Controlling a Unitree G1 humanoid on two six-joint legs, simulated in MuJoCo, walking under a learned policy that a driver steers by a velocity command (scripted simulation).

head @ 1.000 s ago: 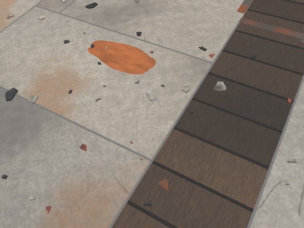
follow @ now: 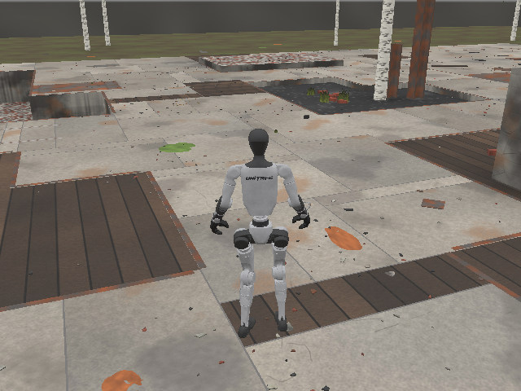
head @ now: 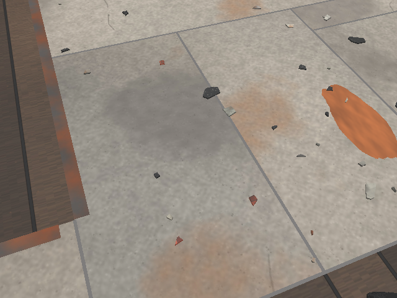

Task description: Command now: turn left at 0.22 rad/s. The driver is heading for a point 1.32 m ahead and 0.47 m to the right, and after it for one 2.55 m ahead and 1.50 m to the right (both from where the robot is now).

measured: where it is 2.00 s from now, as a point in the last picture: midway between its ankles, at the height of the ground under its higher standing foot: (314, 232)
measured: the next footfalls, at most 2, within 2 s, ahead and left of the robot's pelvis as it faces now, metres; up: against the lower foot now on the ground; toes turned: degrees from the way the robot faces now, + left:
right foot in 0.02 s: +0.06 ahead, -0.13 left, +0.00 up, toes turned +4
left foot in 0.38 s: +0.06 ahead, +0.10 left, +0.00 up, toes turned -20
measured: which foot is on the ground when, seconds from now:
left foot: down 0.00-0.10, up 0.12-0.36, down 0.38-0.94, up 0.96-1.00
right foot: up 0.00-0.00, down 0.02-0.38, up 0.40-0.92, down 0.94-1.00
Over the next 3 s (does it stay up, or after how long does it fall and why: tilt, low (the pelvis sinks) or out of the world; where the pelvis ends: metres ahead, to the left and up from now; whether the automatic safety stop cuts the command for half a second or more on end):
stays up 1.49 -0.31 0.00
